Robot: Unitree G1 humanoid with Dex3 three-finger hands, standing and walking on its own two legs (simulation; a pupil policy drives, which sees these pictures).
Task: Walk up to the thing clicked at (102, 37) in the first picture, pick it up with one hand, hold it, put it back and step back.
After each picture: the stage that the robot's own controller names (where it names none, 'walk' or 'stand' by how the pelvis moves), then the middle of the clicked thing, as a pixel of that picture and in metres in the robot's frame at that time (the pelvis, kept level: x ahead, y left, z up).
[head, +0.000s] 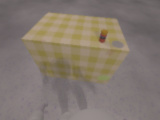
stand; (103, 36) +0.80 -0.09 +0.04
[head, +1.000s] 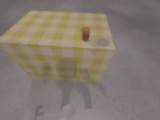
rise first; (86, 34) +0.71 +0.10 +0.07
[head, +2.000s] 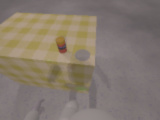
stand; (61, 45) +0.51 +0.26 +0.07
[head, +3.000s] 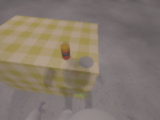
stand; (65, 52) +0.48 +0.21 +0.06
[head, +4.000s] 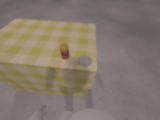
stand; (64, 52) +0.50 +0.22 +0.05
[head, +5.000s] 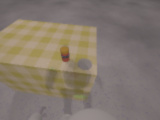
stand; (65, 54) +0.48 +0.22 +0.04
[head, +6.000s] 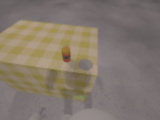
stand; (66, 54) +0.49 +0.21 +0.04
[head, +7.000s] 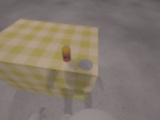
stand; (66, 54) +0.49 +0.21 +0.04
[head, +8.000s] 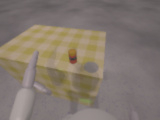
rise first; (72, 56) +0.49 +0.20 +0.05
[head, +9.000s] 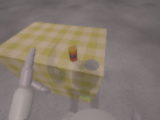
go down; (73, 54) +0.50 +0.20 +0.05
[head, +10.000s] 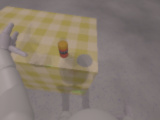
go down; (63, 49) +0.49 +0.18 +0.06
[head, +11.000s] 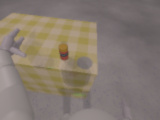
go down; (63, 52) +0.49 +0.19 +0.05
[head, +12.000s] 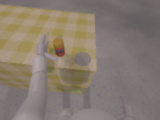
close in; (59, 48) +0.48 +0.21 +0.08
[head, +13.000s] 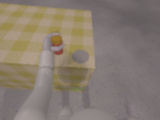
lift; (57, 45) +0.49 +0.20 +0.09
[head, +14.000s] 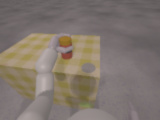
lift; (66, 48) +0.35 +0.15 +0.27
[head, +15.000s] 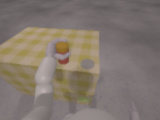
hold; (63, 53) +0.34 +0.17 +0.22
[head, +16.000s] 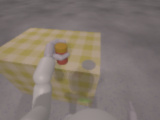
hold; (61, 54) +0.33 +0.18 +0.22
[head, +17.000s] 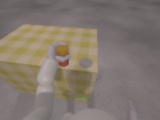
crouch; (63, 56) +0.35 +0.17 +0.19
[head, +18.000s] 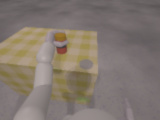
crouch; (61, 43) +0.42 +0.20 +0.24
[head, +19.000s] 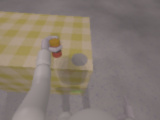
lower; (55, 48) +0.47 +0.21 +0.10
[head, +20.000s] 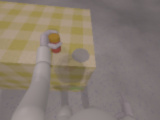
lower; (55, 43) +0.50 +0.21 +0.10
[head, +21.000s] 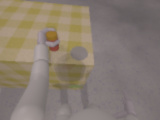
lower; (53, 41) +0.50 +0.21 +0.10
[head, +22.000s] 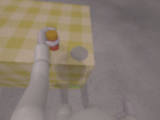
lower; (53, 41) +0.51 +0.21 +0.10
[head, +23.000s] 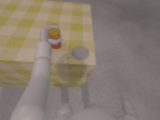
loosen; (55, 39) +0.52 +0.20 +0.10
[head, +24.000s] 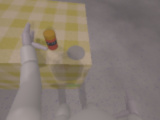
withdraw; (51, 40) +0.51 +0.21 +0.10
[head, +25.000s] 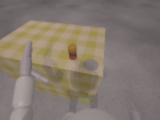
sink last; (72, 52) +0.50 +0.19 +0.07
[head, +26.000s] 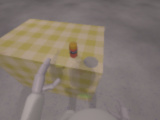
stand; (73, 50) +0.53 +0.19 +0.06
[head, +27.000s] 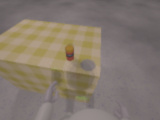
stand; (69, 53) +0.50 +0.19 +0.05
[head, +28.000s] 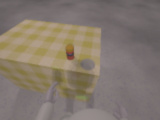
stand; (70, 52) +0.51 +0.20 +0.05
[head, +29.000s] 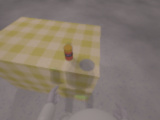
stand; (68, 52) +0.49 +0.20 +0.05
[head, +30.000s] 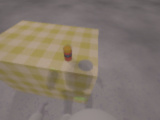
walk; (67, 53) +0.50 +0.20 +0.05
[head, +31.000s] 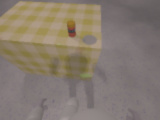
walk; (71, 29) +0.68 +0.19 +0.07
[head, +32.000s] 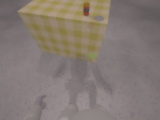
walk; (86, 9) +1.08 +0.13 +0.07
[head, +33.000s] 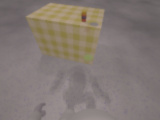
stand; (83, 16) +1.21 +0.17 +0.06
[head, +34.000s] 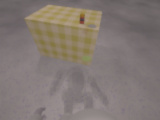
stand; (82, 19) +1.21 +0.18 +0.04
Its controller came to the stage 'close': yes
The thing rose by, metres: 0.21
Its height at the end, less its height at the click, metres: +0.00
